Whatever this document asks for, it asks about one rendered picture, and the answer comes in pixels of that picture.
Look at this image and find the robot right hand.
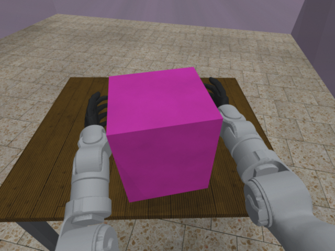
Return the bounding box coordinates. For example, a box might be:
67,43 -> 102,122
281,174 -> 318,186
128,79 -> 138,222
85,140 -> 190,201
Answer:
203,77 -> 229,108

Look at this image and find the right robot upper arm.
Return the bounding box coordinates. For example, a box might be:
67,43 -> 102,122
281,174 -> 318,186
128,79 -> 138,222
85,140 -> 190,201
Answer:
244,170 -> 335,251

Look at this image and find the table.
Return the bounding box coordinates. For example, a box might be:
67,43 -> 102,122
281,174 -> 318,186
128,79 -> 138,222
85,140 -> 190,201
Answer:
0,77 -> 274,251

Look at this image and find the left robot upper arm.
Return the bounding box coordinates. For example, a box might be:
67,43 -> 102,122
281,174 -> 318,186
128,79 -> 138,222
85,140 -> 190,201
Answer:
55,223 -> 119,251

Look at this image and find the robot right forearm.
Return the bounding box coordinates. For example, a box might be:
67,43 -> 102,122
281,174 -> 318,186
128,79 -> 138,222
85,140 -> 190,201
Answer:
218,105 -> 313,210

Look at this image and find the carton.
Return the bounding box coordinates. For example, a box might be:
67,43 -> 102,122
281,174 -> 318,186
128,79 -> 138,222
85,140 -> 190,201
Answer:
106,67 -> 223,202

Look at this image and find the robot left hand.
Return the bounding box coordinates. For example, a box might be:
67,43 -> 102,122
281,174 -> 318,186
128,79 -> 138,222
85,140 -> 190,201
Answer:
84,92 -> 108,128

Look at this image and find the robot left forearm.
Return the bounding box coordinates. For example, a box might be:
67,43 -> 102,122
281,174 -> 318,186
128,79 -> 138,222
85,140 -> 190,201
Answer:
55,125 -> 112,250

